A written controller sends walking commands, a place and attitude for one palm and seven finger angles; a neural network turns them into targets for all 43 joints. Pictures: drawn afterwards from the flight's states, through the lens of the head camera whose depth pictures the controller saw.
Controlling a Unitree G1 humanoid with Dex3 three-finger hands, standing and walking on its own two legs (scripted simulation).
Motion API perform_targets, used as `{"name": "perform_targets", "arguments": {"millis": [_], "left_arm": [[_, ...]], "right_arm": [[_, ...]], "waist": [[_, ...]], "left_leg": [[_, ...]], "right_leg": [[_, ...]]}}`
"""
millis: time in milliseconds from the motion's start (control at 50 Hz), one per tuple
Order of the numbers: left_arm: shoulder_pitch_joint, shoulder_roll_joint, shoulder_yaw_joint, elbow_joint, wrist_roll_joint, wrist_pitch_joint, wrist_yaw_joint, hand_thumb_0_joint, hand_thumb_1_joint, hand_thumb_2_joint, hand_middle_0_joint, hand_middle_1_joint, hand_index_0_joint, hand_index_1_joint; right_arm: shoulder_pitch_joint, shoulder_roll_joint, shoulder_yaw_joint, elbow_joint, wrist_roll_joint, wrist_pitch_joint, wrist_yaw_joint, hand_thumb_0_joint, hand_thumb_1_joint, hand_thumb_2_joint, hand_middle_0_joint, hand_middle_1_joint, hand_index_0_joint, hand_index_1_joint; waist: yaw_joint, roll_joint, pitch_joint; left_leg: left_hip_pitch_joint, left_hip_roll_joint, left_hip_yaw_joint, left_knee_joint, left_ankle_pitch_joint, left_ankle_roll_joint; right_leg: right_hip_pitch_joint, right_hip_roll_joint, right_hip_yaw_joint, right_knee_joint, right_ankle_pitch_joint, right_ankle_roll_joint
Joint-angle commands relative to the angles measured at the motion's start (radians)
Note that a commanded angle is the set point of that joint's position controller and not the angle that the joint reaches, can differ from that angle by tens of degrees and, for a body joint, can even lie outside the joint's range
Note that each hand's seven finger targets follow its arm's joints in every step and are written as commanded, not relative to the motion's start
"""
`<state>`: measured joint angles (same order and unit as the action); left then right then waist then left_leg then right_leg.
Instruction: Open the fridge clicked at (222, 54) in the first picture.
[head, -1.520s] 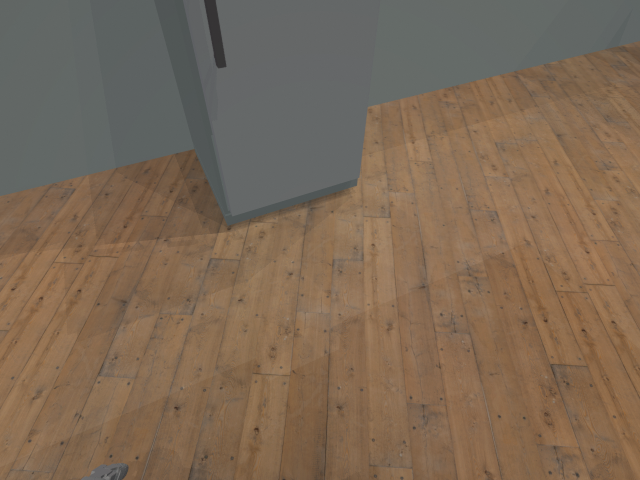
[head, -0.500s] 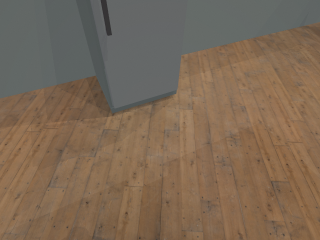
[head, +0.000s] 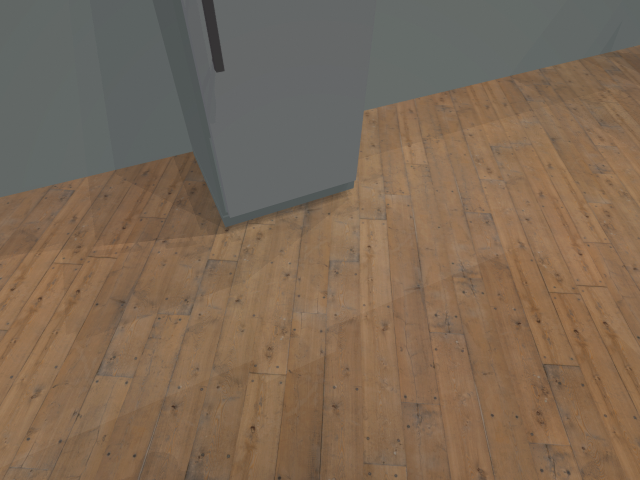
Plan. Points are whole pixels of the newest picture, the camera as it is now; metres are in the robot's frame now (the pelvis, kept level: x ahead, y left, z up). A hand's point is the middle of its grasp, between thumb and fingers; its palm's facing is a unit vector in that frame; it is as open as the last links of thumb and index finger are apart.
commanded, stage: look at it before walking up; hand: left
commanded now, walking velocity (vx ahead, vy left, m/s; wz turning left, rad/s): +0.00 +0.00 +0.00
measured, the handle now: (206, 6) +1.18 +0.39 +0.12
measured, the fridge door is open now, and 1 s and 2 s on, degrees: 0 0 0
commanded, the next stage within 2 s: walk to a spot facing it in 0.02 s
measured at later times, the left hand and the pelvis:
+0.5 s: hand out of the picture +0.05 +0.17 -0.19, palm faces -0.06 -0.98 -0.19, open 7.4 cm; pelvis +0.07 -0.02 -0.02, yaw -5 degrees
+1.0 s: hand (218, 382) +0.30 +0.20 -0.19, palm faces -0.18 -0.97 -0.18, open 7.4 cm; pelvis +0.26 +0.01 -0.01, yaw -16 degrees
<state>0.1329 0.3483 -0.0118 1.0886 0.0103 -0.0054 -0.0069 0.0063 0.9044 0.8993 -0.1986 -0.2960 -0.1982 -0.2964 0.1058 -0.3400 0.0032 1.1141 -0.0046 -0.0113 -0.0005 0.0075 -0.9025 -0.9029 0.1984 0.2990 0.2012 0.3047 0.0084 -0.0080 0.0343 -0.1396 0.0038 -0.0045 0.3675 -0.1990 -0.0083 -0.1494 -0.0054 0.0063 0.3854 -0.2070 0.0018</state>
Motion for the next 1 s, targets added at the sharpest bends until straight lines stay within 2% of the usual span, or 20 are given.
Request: {"name": "perform_targets", "arguments": {"millis": [0,100,140,260,360,400,420,440,460,480,520,680,740,760,780,800,820,880,920,980], "left_arm": [[-0.042,0.201,0.045,-0.063,0.002,-0.02,0.017,0.0,0.9,0.9,-0.2,-0.3,-0.2,-0.3],[-0.04,0.203,0.045,-0.064,0.002,-0.022,0.017,0.0,0.9,0.9,-0.2,-0.3,-0.2,-0.3],[0.029,0.081,0.021,-0.034,0.002,-0.001,0.02,0.0,0.9,0.9,-0.2,-0.3,-0.2,-0.3],[0.114,0.072,0.048,-0.073,0.014,0.017,-0.008,0.0,0.9,0.9,-0.2,-0.3,-0.2,-0.3],[0.145,-0.016,0.056,-0.116,0.013,-0.015,-0.019,0.0,0.9,0.9,-0.2,-0.3,-0.2,-0.3],[0.171,-0.043,0.058,-0.112,0.014,-0.026,-0.02,0.0,0.9,0.9,-0.2,-0.3,-0.2,-0.3],[0.246,-0.047,0.066,-0.085,0.016,-0.032,-0.018,0.0,0.9,0.9,-0.2,-0.3,-0.2,-0.3],[0.36,0.001,0.081,-0.046,0.018,-0.041,-0.008,0.0,0.9,0.9,-0.2,-0.3,-0.2,-0.3],[0.506,0.082,0.101,0.007,0.016,-0.052,0.009,0.0,0.9,0.9,-0.2,-0.3,-0.2,-0.3],[0.574,0.057,0.094,0.027,0.008,-0.056,0.023,0.0,0.9,0.9,-0.2,-0.3,-0.2,-0.3],[0.53,0.011,0.082,0.021,0.019,-0.057,0.036,0.0,0.9,0.9,-0.2,-0.3,-0.2,-0.3],[0.37,-0.037,0.073,0.009,0.02,-0.068,0.039,0.0,0.9,0.9,-0.2,-0.3,-0.2,-0.3],[0.34,-0.027,0.087,0.014,0.01,-0.069,0.036,0.0,0.9,0.9,-0.2,-0.3,-0.2,-0.3],[0.34,-0.041,0.087,0.013,0.009,-0.069,0.033,0.0,0.9,0.9,-0.2,-0.3,-0.2,-0.3],[0.384,-0.095,0.089,0.0,0.0,-0.064,0.025,0.0,0.9,0.9,-0.2,-0.3,-0.2,-0.3],[0.396,-0.143,0.08,-0.029,-0.004,-0.065,0.015,0.0,0.9,0.9,-0.2,-0.3,-0.2,-0.3],[0.351,-0.132,0.075,-0.045,0.003,-0.064,0.019,0.0,0.9,0.9,-0.2,-0.3,-0.2,-0.3],[0.256,-0.153,0.077,-0.053,0.023,-0.04,-0.004,0.0,0.9,0.9,-0.2,-0.3,-0.2,-0.3],[0.294,-0.176,0.076,-0.051,0.028,-0.012,-0.011,0.0,0.9,0.9,-0.2,-0.3,-0.2,-0.3],[0.254,-0.183,0.084,-0.083,0.03,0.004,-0.018,0.0,0.9,0.9,-0.2,-0.3,-0.2,-0.3]], "right_arm": [[-0.041,-0.206,-0.039,-0.068,-0.002,-0.024,-0.011,0.0,-0.9,-0.9,0.2,0.3,0.2,0.3],[-0.043,-0.206,-0.04,-0.067,-0.003,-0.024,-0.011,0.0,-0.9,-0.9,0.2,0.3,0.2,0.3],[0.024,-0.079,-0.01,-0.04,-0.011,-0.007,-0.007,0.0,-0.9,-0.9,0.2,0.3,0.2,0.3],[0.093,-0.098,-0.04,-0.067,-0.02,0.003,-0.003,0.0,-0.9,-0.9,0.2,0.3,0.2,0.3],[0.197,-0.116,-0.07,-0.077,-0.013,-0.025,-0.011,0.0,-0.9,-0.9,0.2,0.3,0.2,0.3],[0.204,-0.086,-0.069,-0.074,-0.013,-0.031,-0.012,0.0,-0.9,-0.9,0.2,0.3,0.2,0.3],[0.188,-0.062,-0.066,-0.078,-0.014,-0.032,-0.013,0.0,-0.9,-0.9,0.2,0.3,0.2,0.3],[0.141,-0.017,-0.059,-0.102,-0.01,-0.037,-0.011,0.0,-0.9,-0.9,0.2,0.3,0.2,0.3],[0.04,0.042,-0.046,-0.161,-0.008,-0.048,-0.005,0.0,-0.9,-0.9,0.2,0.3,0.2,0.3],[-0.047,0.019,-0.046,-0.193,-0.017,-0.057,-0.005,0.0,-0.9,-0.9,0.2,0.3,0.2,0.3],[-0.055,0.057,-0.051,-0.185,-0.015,-0.06,-0.001,0.0,-0.9,-0.9,0.2,0.3,0.2,0.3],[-0.024,0.129,-0.055,-0.189,-0.003,-0.04,0.034,0.0,-0.9,-0.9,0.2,0.3,0.2,0.3],[0.139,0.099,-0.069,-0.14,-0.007,-0.054,0.016,0.0,-0.9,-0.9,0.2,0.3,0.2,0.3],[0.287,0.058,-0.08,-0.095,-0.01,-0.058,0.002,0.0,-0.9,-0.9,0.2,0.3,0.2,0.3],[0.422,-0.037,-0.104,-0.066,-0.026,-0.061,-0.012,0.0,-0.9,-0.9,0.2,0.3,0.2,0.3],[0.496,-0.113,-0.118,-0.054,-0.027,-0.062,-0.014,0.0,-0.9,-0.9,0.2,0.3,0.2,0.3],[0.411,-0.085,-0.109,-0.064,-0.018,-0.053,-0.019,0.0,-0.9,-0.9,0.2,0.3,0.2,0.3],[0.217,0.071,-0.072,-0.11,-0.022,-0.066,-0.018,0.0,-0.9,-0.9,0.2,0.3,0.2,0.3],[0.184,0.095,-0.066,-0.109,-0.021,-0.076,-0.019,0.0,-0.9,-0.9,0.2,0.3,0.2,0.3],[0.202,0.094,-0.074,-0.11,-0.023,-0.086,-0.019,0.0,-0.9,-0.9,0.2,0.3,0.2,0.3]], "waist": [[-0.005,0.004,-0.066],[-0.006,0.003,-0.081],[-0.006,-0.008,-0.087],[-0.002,0.02,0.105],[-0.023,0.189,0.063],[-0.005,0.169,0.077],[0.032,0.109,0.054],[0.082,-0.092,0.032],[0.133,-0.4,0.037],[0.158,-0.281,0.058],[0.107,-0.045,0.057],[0.002,-0.131,0.095],[-0.076,-0.09,0.014],[-0.128,-0.041,-0.067],[-0.165,0.144,-0.187],[-0.154,0.347,-0.229],[-0.127,0.237,-0.173],[-0.035,0.095,0.075],[0.013,0.108,0.057],[0.025,0.098,0.051]], "left_leg": [[0.018,0.116,-0.094,-0.058,0.127,0.037],[0.033,0.116,-0.094,-0.054,0.147,0.036],[0.035,0.109,-0.057,-0.031,0.019,0.016],[-0.103,0.131,-0.075,-0.022,-0.433,0.051],[0.02,0.292,-0.215,-0.076,-0.35,0.148],[-0.003,0.286,-0.144,0.008,-0.147,0.142],[-0.091,0.235,-0.057,0.14,-0.069,0.104],[-0.29,0.132,0.071,0.389,-0.073,0.041],[-0.568,0.027,0.17,0.646,-0.323,-0.004],[-0.66,0.058,0.07,0.753,-0.385,0.001],[-0.696,0.107,0.041,0.797,-0.311,-0.005],[-0.339,0.08,0.116,0.412,-0.047,-0.005],[-0.04,0.015,0.158,0.236,0.046,0.016],[0.148,0.044,0.115,0.206,0.042,0.028],[0.352,0.237,-0.129,0.147,-0.058,0.08],[0.377,0.474,-0.474,-0.061,-0.131,0.167],[0.266,0.504,-0.534,-0.151,-0.307,0.193],[-0.095,0.404,-0.27,-0.195,-0.319,0.164],[-0.189,0.343,-0.085,-0.196,-0.23,0.137],[-0.171,0.322,0.007,-0.223,-0.127,0.148]], "right_leg": [[0.005,-0.114,0.097,-0.068,0.112,-0.029],[0.011,-0.116,0.099,-0.068,0.135,-0.031],[-0.001,-0.105,0.102,-0.063,-0.013,-0.018],[-0.203,-0.04,0.151,-0.002,-0.39,-0.058],[-0.307,0.03,-0.009,0.278,-0.223,-0.04],[-0.242,0.011,-0.047,0.228,-0.197,-0.033],[-0.094,-0.002,-0.02,0.141,-0.128,-0.051],[0.106,-0.101,0.194,0.039,-0.069,-0.105],[0.278,-0.298,0.535,-0.104,0.14,-0.206],[0.309,-0.344,0.609,-0.09,0.376,-0.264],[0.325,-0.318,0.484,-0.037,0.409,-0.278],[-0.023,-0.183,0.205,-0.156,0.245,-0.153],[-0.049,-0.126,0.142,0.036,0.432,-0.117],[-0.103,-0.1,0.125,0.22,0.413,-0.098],[-0.252,-0.014,0.063,0.489,0.159,-0.068],[-0.394,0.086,-0.013,0.821,-0.337,-0.044],[-0.449,0.028,0.051,0.947,-0.319,-0.056],[-0.47,-0.095,0.028,0.953,-0.152,-0.044],[-0.394,-0.111,0.007,0.862,-0.112,-0.032],[-0.407,-0.127,-0.014,0.733,-0.031,-0.01]]}}
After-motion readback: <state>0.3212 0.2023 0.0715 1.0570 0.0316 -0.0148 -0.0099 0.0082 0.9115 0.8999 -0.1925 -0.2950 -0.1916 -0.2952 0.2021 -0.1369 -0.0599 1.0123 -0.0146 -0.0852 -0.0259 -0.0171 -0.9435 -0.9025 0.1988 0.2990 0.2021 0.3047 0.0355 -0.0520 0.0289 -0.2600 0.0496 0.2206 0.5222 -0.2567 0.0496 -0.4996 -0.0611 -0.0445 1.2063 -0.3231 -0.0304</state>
